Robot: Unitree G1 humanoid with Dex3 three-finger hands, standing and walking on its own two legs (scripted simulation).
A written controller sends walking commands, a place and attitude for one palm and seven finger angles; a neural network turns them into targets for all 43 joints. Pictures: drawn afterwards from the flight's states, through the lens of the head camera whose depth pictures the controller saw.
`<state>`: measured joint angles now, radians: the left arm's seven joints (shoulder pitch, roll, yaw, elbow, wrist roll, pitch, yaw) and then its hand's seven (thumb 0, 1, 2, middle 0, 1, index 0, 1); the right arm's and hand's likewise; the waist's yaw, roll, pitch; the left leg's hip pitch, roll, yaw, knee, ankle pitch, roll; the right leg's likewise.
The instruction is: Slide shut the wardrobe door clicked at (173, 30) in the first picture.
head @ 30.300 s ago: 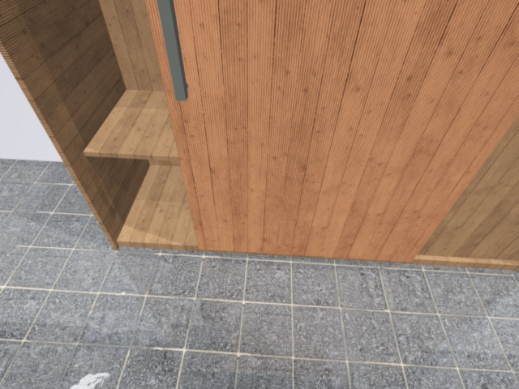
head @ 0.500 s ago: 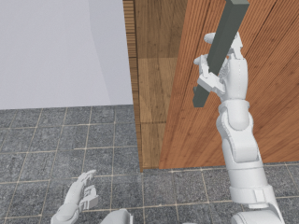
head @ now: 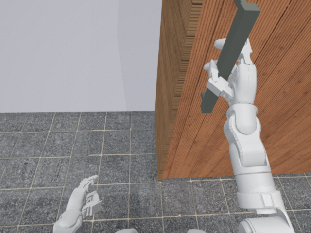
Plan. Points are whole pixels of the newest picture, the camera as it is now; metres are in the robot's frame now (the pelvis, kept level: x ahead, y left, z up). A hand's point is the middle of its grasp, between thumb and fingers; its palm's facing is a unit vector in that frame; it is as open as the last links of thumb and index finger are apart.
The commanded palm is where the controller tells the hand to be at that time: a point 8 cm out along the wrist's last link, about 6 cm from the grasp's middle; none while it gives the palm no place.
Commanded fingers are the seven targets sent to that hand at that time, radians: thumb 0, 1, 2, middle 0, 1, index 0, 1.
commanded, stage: step sideways, sliding the door along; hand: right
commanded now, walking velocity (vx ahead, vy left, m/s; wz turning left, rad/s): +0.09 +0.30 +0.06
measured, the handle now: (219, 65) +0.43 -0.14 +0.20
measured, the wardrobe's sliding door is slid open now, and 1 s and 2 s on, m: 0.00 0.00 0.00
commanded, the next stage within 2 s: stop walking and hold the door there in 0.16 s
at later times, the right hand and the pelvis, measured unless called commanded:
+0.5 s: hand (213, 78) +0.40 -0.12 +0.19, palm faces +0.31 +0.92 -0.23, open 6.5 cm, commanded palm +0.36 -0.15 +0.19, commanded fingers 0.00 -0.90 -0.90 0.45 1.40 0.45 1.40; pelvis +0.01 +0.09 +0.00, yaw +3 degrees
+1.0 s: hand (214, 78) +0.39 -0.12 +0.20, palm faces +0.20 +0.96 -0.17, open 6.3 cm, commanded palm +0.36 -0.16 +0.19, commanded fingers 0.00 -0.90 -0.90 0.45 1.40 0.45 1.40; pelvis +0.00 +0.05 +0.01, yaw +7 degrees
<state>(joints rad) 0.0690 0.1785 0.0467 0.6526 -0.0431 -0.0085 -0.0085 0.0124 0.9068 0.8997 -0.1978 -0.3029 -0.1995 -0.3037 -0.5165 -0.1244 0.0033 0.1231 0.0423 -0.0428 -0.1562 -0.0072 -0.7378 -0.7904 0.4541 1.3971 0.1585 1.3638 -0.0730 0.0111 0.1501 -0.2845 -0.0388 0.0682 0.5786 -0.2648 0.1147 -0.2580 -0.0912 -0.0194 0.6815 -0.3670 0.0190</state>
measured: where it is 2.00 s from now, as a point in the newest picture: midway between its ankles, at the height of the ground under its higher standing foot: outside the picture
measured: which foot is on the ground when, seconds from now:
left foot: down 0.00-0.04, up 0.06-0.24, down 0.26-1.00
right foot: up 0.00-0.00, down 0.02-0.32, up 0.34-0.46, down 0.48-1.00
